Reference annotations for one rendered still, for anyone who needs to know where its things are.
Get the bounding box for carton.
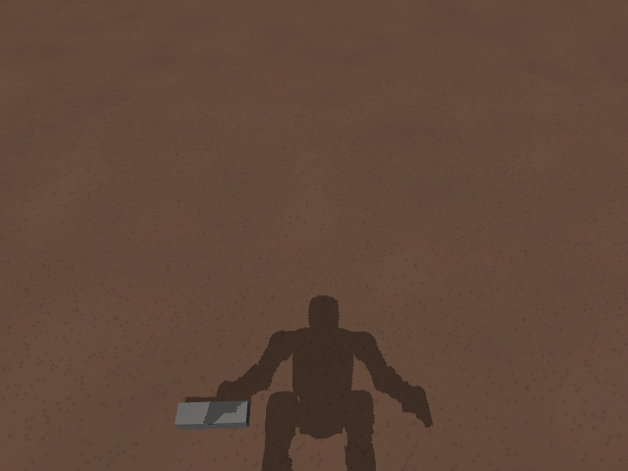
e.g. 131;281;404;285
175;400;250;430

